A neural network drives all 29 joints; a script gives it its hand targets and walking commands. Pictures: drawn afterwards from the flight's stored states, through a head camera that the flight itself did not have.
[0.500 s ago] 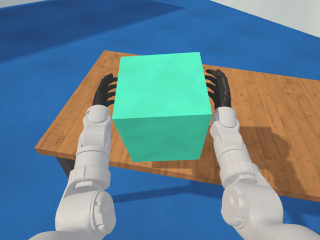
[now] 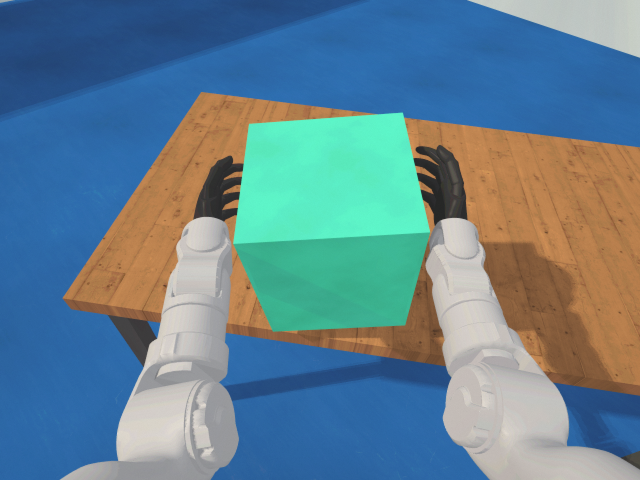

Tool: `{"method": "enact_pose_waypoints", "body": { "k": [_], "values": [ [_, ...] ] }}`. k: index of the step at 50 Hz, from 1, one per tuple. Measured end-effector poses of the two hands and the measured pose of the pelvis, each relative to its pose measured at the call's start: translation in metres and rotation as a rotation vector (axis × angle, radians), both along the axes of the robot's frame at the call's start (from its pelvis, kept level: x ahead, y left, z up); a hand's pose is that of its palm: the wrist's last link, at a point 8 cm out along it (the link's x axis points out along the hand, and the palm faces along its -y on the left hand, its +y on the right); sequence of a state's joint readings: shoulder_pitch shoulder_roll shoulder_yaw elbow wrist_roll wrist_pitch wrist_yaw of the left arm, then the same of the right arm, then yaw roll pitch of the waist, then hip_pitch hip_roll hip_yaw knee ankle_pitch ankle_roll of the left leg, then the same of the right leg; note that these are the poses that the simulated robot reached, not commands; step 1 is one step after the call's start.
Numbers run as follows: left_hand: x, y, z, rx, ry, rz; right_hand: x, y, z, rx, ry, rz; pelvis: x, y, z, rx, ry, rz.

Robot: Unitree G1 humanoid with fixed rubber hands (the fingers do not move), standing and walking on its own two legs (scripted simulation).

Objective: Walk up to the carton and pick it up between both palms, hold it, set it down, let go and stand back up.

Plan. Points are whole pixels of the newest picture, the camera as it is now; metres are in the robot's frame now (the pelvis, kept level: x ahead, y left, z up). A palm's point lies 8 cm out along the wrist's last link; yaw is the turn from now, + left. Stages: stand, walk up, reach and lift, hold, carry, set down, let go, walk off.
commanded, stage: set down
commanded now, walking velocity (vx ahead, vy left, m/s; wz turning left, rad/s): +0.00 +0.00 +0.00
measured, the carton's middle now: (332, 231) +0.43 -0.03 +0.05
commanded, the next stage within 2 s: none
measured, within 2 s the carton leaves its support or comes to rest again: neither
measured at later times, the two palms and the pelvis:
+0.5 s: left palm (220, 223) +0.41 +0.12 +0.09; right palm (444, 216) +0.40 -0.18 +0.11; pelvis +0.01 +0.00 +0.00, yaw -1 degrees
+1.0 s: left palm (226, 228) +0.41 +0.12 +0.07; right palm (443, 220) +0.40 -0.18 +0.10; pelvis +0.01 +0.00 +0.00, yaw -1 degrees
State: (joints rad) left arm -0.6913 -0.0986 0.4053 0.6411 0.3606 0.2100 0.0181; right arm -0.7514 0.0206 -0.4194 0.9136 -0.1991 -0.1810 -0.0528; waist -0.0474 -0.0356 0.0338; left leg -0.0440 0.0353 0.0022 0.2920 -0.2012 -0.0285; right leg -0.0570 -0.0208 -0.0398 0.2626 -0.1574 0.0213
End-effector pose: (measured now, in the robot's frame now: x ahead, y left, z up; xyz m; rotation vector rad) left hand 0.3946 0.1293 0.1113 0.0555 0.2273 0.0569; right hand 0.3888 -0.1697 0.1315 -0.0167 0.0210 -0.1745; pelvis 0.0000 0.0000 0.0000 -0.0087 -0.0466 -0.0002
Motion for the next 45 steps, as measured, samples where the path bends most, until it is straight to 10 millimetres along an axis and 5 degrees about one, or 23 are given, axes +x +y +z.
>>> {"method": "enact_pose_waypoints", "body": {
  "k": [45],
  "values": [
    [0.022,-0.01,-0.041,-0.024,0.064,-0.005,0.02,-0.01,-0.035,-0.007,0.081,-0.012,0.015,-0.002,-0.001,0.005,0.128,-0.021]
  ]
}}
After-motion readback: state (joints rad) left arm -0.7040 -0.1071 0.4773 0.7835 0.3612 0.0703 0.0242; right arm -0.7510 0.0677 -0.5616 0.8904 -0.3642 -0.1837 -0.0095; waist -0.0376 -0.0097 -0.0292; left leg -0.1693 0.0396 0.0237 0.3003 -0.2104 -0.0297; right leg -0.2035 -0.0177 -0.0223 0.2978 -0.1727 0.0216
